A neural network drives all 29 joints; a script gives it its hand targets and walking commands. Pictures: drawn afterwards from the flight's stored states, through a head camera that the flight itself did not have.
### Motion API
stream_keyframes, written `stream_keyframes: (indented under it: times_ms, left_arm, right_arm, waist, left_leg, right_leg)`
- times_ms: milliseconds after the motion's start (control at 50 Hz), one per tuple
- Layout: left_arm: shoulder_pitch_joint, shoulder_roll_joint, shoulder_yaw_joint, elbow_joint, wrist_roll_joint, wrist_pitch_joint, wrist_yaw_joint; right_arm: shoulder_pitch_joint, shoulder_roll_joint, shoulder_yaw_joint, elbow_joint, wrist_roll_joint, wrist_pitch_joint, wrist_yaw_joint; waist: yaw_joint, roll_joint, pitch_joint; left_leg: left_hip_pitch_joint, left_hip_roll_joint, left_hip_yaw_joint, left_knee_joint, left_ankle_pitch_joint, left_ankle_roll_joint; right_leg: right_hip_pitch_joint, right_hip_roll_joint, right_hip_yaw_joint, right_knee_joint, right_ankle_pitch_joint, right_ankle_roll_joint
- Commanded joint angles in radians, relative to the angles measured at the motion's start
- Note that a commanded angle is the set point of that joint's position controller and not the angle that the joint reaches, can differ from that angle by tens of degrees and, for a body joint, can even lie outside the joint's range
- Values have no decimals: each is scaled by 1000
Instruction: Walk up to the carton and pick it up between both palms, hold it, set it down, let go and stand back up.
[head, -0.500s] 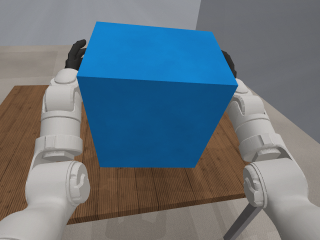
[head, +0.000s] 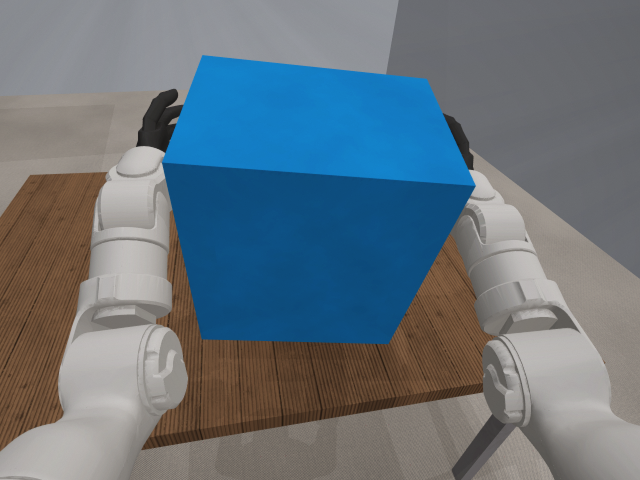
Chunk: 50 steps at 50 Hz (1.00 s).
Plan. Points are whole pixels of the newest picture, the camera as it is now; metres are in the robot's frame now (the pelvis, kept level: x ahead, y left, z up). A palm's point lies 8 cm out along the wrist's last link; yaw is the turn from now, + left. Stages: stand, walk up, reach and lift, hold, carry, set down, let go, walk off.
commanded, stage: set down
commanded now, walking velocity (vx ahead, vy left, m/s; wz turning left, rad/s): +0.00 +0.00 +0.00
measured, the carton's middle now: (306, 217) +0.38 +0.00 +0.19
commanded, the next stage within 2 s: none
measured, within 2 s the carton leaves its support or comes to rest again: neither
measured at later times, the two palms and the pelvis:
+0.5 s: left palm (152, 181) +0.42 +0.19 +0.22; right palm (429, 196) +0.40 -0.16 +0.21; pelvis +0.00 +0.00 +0.00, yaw +1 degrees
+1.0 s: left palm (169, 202) +0.42 +0.18 +0.18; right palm (433, 223) +0.39 -0.18 +0.17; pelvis +0.00 +0.00 +0.00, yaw +0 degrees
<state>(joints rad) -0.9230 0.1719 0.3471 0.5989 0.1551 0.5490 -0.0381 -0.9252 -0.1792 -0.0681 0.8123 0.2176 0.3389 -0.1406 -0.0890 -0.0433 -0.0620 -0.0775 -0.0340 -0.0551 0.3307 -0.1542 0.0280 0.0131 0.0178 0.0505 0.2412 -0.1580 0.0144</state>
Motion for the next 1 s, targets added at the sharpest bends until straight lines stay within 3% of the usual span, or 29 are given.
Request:
stream_keyframes:
  times_ms: [0, 240, 460, 600, 780, 980]
  left_arm:
    - [-727, -567, -357, -103, -119, -71, -144]
    - [-688, -570, -334, 3, -106, -120, -133]
    - [-655, -586, -372, -31, -116, -182, -151]
    - [-617, -585, -388, -53, -117, -201, -159]
    - [-576, -562, -342, -4, -92, -221, -170]
    - [-589, -546, -277, 93, -56, -274, -179]
  right_arm:
    - [-883, 565, 192, -352, 27, -108, 118]
    - [-838, 563, 120, -244, -57, -143, 142]
    - [-794, 620, 141, -299, -85, -193, 125]
    - [-746, 643, 176, -348, -89, -200, 119]
    - [-703, 654, 166, -351, -127, -199, 132]
    - [-692, 663, 72, -293, -226, -233, 157]
  waist:
    - [-1, 78, -438]
    - [18, 92, -419]
    - [0, 109, -495]
    - [1, 106, -517]
    - [22, 71, -485]
    - [44, 66, -460]
  left_leg:
    - [178, 9, 60, -10, 237, -55]
    - [165, 17, 68, -26, 194, -67]
    - [199, 4, 68, 21, 381, -91]
    - [193, 3, 67, 30, 423, -94]
    - [135, 2, 75, 0, 328, -76]
    - [89, 3, 99, -33, 207, -70]
  right_leg:
    - [2, 22, -92, -5, 180, 22]
    - [-39, 21, -104, -15, 101, 14]
    - [30, 26, -110, 12, 303, 19]
    - [51, 24, -112, 27, 376, 23]
    - [63, 12, -104, 32, 351, 30]
    - [28, 0, -108, 27, 237, 31]
